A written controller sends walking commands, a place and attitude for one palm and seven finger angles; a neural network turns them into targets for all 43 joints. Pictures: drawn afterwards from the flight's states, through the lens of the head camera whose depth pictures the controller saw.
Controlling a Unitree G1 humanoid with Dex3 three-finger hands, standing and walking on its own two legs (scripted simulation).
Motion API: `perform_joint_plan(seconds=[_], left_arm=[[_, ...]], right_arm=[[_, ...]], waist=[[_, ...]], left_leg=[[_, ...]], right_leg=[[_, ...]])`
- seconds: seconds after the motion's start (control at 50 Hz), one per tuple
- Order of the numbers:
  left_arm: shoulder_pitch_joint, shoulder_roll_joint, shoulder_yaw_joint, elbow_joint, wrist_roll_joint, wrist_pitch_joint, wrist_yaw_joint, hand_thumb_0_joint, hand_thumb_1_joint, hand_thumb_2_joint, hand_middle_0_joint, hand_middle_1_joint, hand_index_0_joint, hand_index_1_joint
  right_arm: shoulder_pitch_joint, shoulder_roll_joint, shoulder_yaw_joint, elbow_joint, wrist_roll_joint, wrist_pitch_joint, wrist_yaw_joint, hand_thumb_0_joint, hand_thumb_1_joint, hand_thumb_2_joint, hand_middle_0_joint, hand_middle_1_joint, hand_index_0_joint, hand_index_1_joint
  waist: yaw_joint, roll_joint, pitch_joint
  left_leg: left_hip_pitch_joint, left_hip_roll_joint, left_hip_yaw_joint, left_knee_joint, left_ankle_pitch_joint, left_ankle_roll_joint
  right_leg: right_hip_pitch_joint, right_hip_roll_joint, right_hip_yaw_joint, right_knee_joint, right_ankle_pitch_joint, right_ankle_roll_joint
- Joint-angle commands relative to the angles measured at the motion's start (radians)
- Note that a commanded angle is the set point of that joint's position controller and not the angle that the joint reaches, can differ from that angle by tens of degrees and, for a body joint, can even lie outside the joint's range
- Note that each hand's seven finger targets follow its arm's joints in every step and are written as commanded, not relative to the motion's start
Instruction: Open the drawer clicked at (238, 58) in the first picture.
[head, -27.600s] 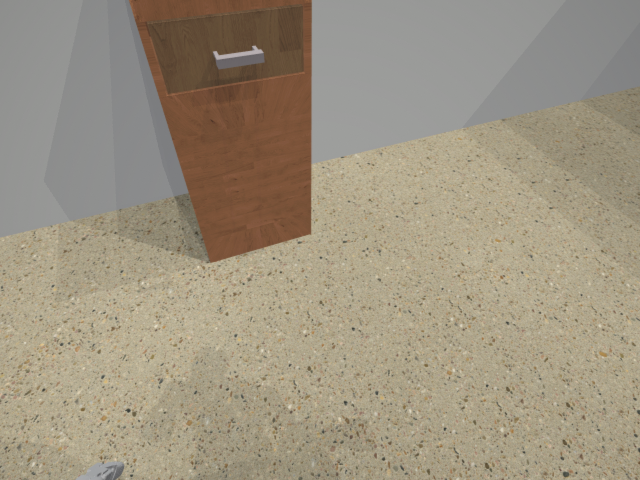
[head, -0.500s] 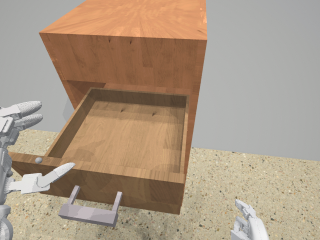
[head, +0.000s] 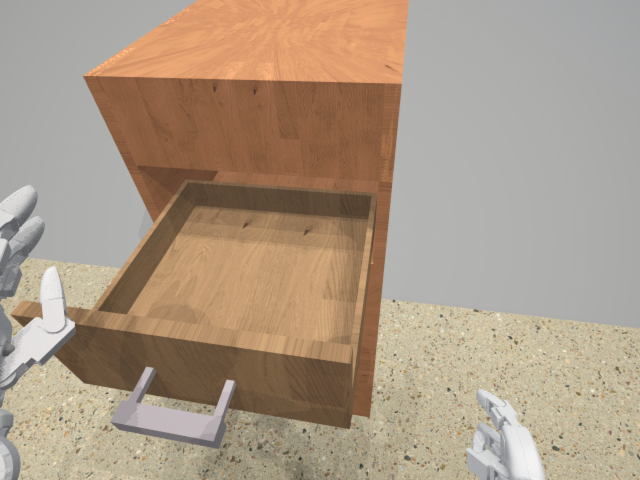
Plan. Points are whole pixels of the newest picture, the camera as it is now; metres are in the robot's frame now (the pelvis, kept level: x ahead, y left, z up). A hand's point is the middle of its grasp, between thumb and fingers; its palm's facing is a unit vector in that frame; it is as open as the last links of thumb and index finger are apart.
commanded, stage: draw the hand back to the body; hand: left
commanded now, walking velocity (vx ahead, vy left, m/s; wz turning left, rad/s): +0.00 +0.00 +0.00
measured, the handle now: (178, 403) +0.19 +0.19 +0.04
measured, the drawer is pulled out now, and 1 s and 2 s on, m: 0.29 0.29 0.29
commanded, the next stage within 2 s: step back with the hand held close in 0.02 s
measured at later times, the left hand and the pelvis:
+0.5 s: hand (51, 344) +0.17 +0.24 +0.21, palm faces +0.33 -0.76 -0.56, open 7.5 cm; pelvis -0.04 +0.02 +0.00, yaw -2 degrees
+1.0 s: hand out of the picture +0.08 +0.27 +0.22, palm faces +0.49 -0.74 -0.47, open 7.5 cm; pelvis -0.12 +0.03 -0.02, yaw -1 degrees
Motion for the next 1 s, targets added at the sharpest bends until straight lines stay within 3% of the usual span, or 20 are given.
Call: perform_joint_plan(seconds=[0.0, 0.06, 0.1, 0.12, 0.16, 0.18, 0.22, 0.3, 0.38, 0.42, 0.52, 0.58, 0.64, 0.68, 0.72, 0.76, 0.78, 0.86, 0.9, 0.98], left_arm=[[-0.085, 0.177, 0.125, -0.186, -0.003, -0.06, 0.015, 0.0, 0.9, 0.9, -0.2, -0.3, -0.2, -0.3], [-0.076, 0.181, 0.132, -0.164, -0.008, -0.059, 0.015, 0.0, 0.9, 0.9, -0.2, -0.3, -0.2, -0.3], [-0.077, 0.168, 0.119, -0.158, -0.006, -0.062, 0.012, 0.0, 0.9, 0.9, -0.2, -0.3, -0.2, -0.3], [-0.263, 0.35, 0.295, -0.259, 0.006, -0.114, 0.022, 0.0, 0.9, 0.9, -0.2, -0.3, -0.2, -0.3], [-0.117, 0.231, 0.204, -0.085, 0.018, -0.121, 0.009, 0.0, 0.9, 0.9, -0.2, -0.3, -0.2, -0.3], [-0.129, 0.22, 0.187, -0.123, 0.023, -0.132, 0.003, 0.0, 0.9, 0.9, -0.2, -0.3, -0.2, -0.3], [-0.033, 0.199, 0.173, -0.095, 0.025, -0.134, 0.007, 0.0, 0.9, 0.9, -0.2, -0.3, -0.2, -0.3], [0.035, 0.232, 0.208, -0.197, 0.031, -0.142, 0.025, 0.0, 0.9, 0.9, -0.2, -0.3, -0.2, -0.3], [0.078, 0.286, 0.273, -0.276, 0.034, -0.151, 0.041, 0.0, 0.9, 0.9, -0.2, -0.3, -0.2, -0.3], [0.097, 0.273, 0.268, -0.292, 0.031, -0.155, 0.042, 0.0, 0.9, 0.9, -0.2, -0.3, -0.2, -0.3], [0.107, 0.265, 0.279, -0.268, 0.027, -0.158, 0.052, 0.0, 0.9, 0.9, -0.2, -0.3, -0.2, -0.3], [0.076, 0.263, 0.279, -0.239, 0.029, -0.153, 0.06, 0.0, 0.9, 0.9, -0.2, -0.3, -0.2, -0.3], [0.033, 0.244, 0.25, -0.227, 0.032, -0.155, 0.06, 0.0, 0.9, 0.9, -0.2, -0.3, -0.2, -0.3], [0.0, 0.267, 0.254, -0.245, 0.04, -0.158, 0.068, 0.0, 0.9, 0.9, -0.2, -0.3, -0.2, -0.3], [-0.012, 0.242, 0.219, -0.243, 0.042, -0.161, 0.07, 0.0, 0.9, 0.9, -0.2, -0.3, -0.2, -0.3], [-0.009, 0.251, 0.231, -0.246, 0.048, -0.163, 0.076, 0.0, 0.9, 0.9, -0.2, -0.3, -0.2, -0.3], [-0.013, 0.268, 0.245, -0.273, 0.05, -0.167, 0.082, 0.0, 0.9, 0.9, -0.2, -0.3, -0.2, -0.3], [-0.023, 0.243, 0.268, -0.298, 0.066, -0.19, 0.086, 0.0, 0.9, 0.9, -0.2, -0.3, -0.2, -0.3], [-0.027, 0.252, 0.272, -0.297, 0.06, -0.19, 0.085, 0.0, 0.9, 0.9, -0.2, -0.3, -0.2, -0.3], [-0.024, 0.244, 0.257, -0.274, 0.045, -0.196, 0.061, 0.0, 0.9, 0.9, -0.2, -0.3, -0.2, -0.3]], right_arm=[[-0.128, -0.09, -0.028, -0.162, -0.002, -0.053, -0.01, 0.0, -0.9, -0.9, 0.2, 0.3, 0.2, 0.3], [-0.132, -0.09, -0.03, -0.166, 0.0, -0.053, -0.011, 0.0, -0.9, -0.9, 0.2, 0.3, 0.2, 0.3], [-0.138, -0.091, -0.031, -0.163, 0.001, -0.052, -0.012, 0.0, -0.9, -0.9, 0.2, 0.3, 0.2, 0.3], [-0.062, -0.123, -0.035, -0.193, 0.002, -0.035, -0.006, 0.0, -0.9, -0.9, 0.2, 0.3, 0.2, 0.3], [-0.077, -0.106, -0.038, -0.164, 0.003, -0.013, -0.002, 0.0, -0.9, -0.9, 0.2, 0.3, 0.2, 0.3], [-0.079, -0.117, -0.043, -0.176, 0.003, -0.009, 0.003, 0.0, -0.9, -0.9, 0.2, 0.3, 0.2, 0.3], [-0.078, -0.116, -0.046, -0.181, 0.004, 0.007, 0.007, 0.0, -0.9, -0.9, 0.2, 0.3, 0.2, 0.3], [-0.089, -0.121, -0.059, -0.21, 0.005, 0.031, 0.007, 0.0, -0.9, -0.9, 0.2, 0.3, 0.2, 0.3], [-0.097, -0.117, -0.067, -0.227, 0.0, 0.037, 0.002, 0.0, -0.9, -0.9, 0.2, 0.3, 0.2, 0.3], [-0.084, -0.112, -0.065, -0.233, -0.001, 0.033, 0.002, 0.0, -0.9, -0.9, 0.2, 0.3, 0.2, 0.3], [-0.064, -0.112, -0.065, -0.223, -0.007, 0.017, -0.004, 0.0, -0.9, -0.9, 0.2, 0.3, 0.2, 0.3], [-0.052, -0.118, -0.067, -0.211, -0.01, 0.008, -0.011, 0.0, -0.9, -0.9, 0.2, 0.3, 0.2, 0.3], [-0.038, -0.119, -0.061, -0.209, -0.008, 0.001, -0.008, 0.0, -0.9, -0.9, 0.2, 0.3, 0.2, 0.3], [-0.032, -0.125, -0.064, -0.2, -0.013, -0.002, -0.011, 0.0, -0.9, -0.9, 0.2, 0.3, 0.2, 0.3], [-0.027, -0.121, -0.057, -0.189, -0.017, -0.006, -0.009, 0.0, -0.9, -0.9, 0.2, 0.3, 0.2, 0.3], [-0.031, -0.118, -0.053, -0.185, -0.023, -0.01, -0.009, 0.0, -0.9, -0.9, 0.2, 0.3, 0.2, 0.3], [-0.036, -0.13, -0.058, -0.188, -0.024, -0.012, -0.012, 0.0, -0.9, -0.9, 0.2, 0.3, 0.2, 0.3], [-0.047, -0.127, -0.054, -0.22, -0.024, -0.041, -0.015, 0.0, -0.9, -0.9, 0.2, 0.3, 0.2, 0.3], [-0.032, -0.114, -0.057, -0.204, -0.032, -0.055, -0.016, 0.0, -0.9, -0.9, 0.2, 0.3, 0.2, 0.3], [-0.017, -0.126, -0.057, -0.153, -0.043, -0.077, 0.005, 0.0, -0.9, -0.9, 0.2, 0.3, 0.2, 0.3]], waist=[[-0.006, -0.006, -0.065], [-0.003, -0.06, -0.058], [-0.005, -0.035, -0.039], [-0.053, -0.066, 0.026], [-0.07, -0.197, 0.009], [-0.072, -0.14, -0.01], [-0.071, -0.118, -0.062], [-0.064, -0.05, -0.136], [-0.055, 0.004, -0.169], [-0.057, 0.01, -0.166], [-0.058, 0.037, -0.138], [-0.062, 0.019, -0.1], [-0.074, -0.07, -0.061], [-0.082, -0.116, -0.031], [-0.088, -0.153, -0.021], [-0.086, -0.137, -0.032], [-0.085, -0.084, -0.04], [-0.071, 0.147, -0.049], [-0.071, 0.124, -0.061], [-0.069, 0.103, -0.071]], left_leg=[[0.023, 0.039, 0.049, -0.051, 0.295, 0.016], [0.014, 0.039, 0.049, -0.056, 0.256, 0.02], [0.017, 0.039, 0.052, -0.055, 0.248, 0.02], [-0.028, 0.04, 0.02, -0.015, 0.169, 0.046], [-0.005, 0.023, 0.024, 0.047, 0.134, 0.043], [-0.001, 0.023, 0.028, 0.046, 0.155, 0.041], [0.008, 0.052, 0.018, 0.003, 0.235, 0.043], [-0.02, 0.111, -0.028, -0.047, 0.417, 0.053], [-0.092, 0.134, -0.058, -0.069, 0.454, 0.052], [-0.127, 0.141, -0.062, -0.073, 0.432, 0.052], [-0.228, 0.158, -0.067, -0.092, 0.306, 0.061], [-0.3, 0.154, -0.068, -0.089, 0.148, 0.066], [-0.326, 0.111, -0.06, -0.041, -0.044, 0.06], [-0.271, 0.067, -0.036, 0.024, -0.154, 0.049], [-0.202, 0.042, -0.023, 0.1, -0.158, 0.039], [-0.171, 0.057, -0.039, 0.07, -0.12, 0.045], [-0.18, 0.083, -0.065, 0.012, -0.114, 0.053], [-0.546, 0.265, -0.21, -0.281, -0.34, 0.124], [-0.471, 0.269, -0.186, -0.22, -0.111, 0.131], [-0.299, 0.273, -0.158, -0.124, 0.22, 0.125]], right_leg=[[-0.003, -0.064, -0.021, -0.085, 0.296, 0.008], [-0.009, -0.063, -0.018, -0.093, 0.258, 0.014], [-0.022, -0.063, -0.013, -0.101, 0.248, 0.012], [-0.105, -0.122, 0.151, -0.181, 0.315, 0.0], [-0.117, -0.177, 0.176, -0.198, 0.381, -0.014], [-0.111, -0.191, 0.171, -0.179, 0.441, -0.019], [-0.073, -0.176, 0.124, -0.125, 0.427, -0.004], [-0.025, -0.129, 0.066, -0.027, 0.432, 0.018], [0.012, -0.106, 0.054, 0.025, 0.4, 0.019], [0.012, -0.099, 0.05, 0.042, 0.356, 0.02], [0.003, -0.089, 0.053, 0.084, 0.242, 0.021], [-0.016, -0.094, 0.085, 0.08, 0.183, 0.013], [-0.1, -0.13, 0.154, -0.006, 0.057, -0.002], [-0.217, -0.17, 0.228, -0.128, -0.078, -0.026], [-0.307, -0.211, 0.256, -0.194, -0.191, -0.047], [-0.32, -0.198, 0.215, -0.16, -0.153, -0.039], [-0.297, -0.17, 0.189, -0.12, -0.126, -0.03], [0.017, -0.007, 0.025, 0.293, -0.094, 0.038], [-0.032, -0.016, 0.032, 0.337, -0.085, 0.036], [-0.085, -0.029, 0.006, 0.166, -0.082, 0.035]])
